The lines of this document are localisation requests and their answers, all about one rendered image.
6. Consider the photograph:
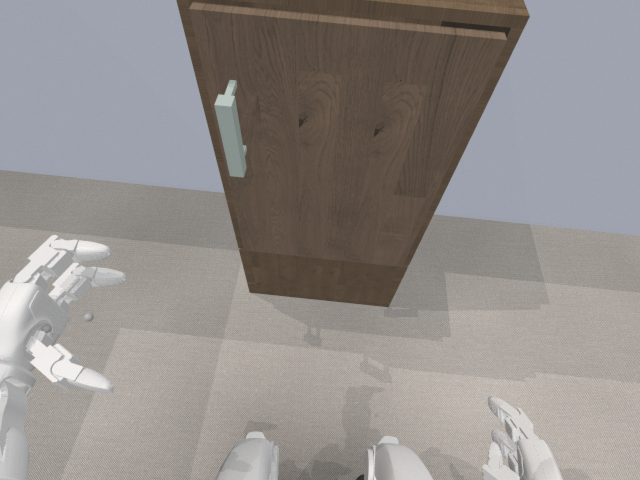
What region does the robot right shin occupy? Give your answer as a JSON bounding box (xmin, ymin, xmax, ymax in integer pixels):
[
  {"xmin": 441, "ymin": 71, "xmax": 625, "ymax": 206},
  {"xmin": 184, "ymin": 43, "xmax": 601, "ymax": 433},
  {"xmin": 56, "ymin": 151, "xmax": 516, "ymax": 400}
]
[{"xmin": 377, "ymin": 436, "xmax": 399, "ymax": 445}]

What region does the left robot hand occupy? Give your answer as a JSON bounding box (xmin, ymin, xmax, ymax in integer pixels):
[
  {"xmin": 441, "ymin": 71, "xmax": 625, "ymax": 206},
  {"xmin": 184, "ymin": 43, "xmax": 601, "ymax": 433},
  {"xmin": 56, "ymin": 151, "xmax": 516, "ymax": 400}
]
[{"xmin": 0, "ymin": 235, "xmax": 127, "ymax": 393}]

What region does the cupboard door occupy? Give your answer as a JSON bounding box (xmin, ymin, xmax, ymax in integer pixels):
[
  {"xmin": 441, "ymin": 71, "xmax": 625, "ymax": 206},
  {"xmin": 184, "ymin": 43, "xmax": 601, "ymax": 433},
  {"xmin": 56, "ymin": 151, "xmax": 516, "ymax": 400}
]
[{"xmin": 189, "ymin": 2, "xmax": 507, "ymax": 267}]

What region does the left robot forearm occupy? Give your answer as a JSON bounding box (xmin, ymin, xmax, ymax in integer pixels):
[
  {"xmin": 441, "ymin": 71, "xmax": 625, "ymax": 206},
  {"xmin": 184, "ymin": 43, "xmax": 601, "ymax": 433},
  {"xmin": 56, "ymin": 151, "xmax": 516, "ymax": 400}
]
[{"xmin": 0, "ymin": 360, "xmax": 36, "ymax": 480}]

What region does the left robot thigh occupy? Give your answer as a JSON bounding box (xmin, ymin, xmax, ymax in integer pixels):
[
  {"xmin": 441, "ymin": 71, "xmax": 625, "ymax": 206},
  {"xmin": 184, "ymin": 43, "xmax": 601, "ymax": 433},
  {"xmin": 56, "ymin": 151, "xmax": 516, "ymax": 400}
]
[{"xmin": 215, "ymin": 438, "xmax": 279, "ymax": 480}]

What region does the right robot hand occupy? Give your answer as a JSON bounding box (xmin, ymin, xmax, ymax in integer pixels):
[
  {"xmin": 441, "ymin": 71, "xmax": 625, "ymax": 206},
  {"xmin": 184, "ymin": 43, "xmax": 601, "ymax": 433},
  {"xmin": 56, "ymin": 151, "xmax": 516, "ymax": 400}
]
[{"xmin": 483, "ymin": 396, "xmax": 563, "ymax": 480}]

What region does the handle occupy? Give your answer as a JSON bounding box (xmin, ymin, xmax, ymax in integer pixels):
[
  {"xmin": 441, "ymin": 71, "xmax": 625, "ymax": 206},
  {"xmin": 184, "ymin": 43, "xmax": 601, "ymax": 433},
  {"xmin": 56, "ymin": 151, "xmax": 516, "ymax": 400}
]
[{"xmin": 214, "ymin": 80, "xmax": 247, "ymax": 178}]

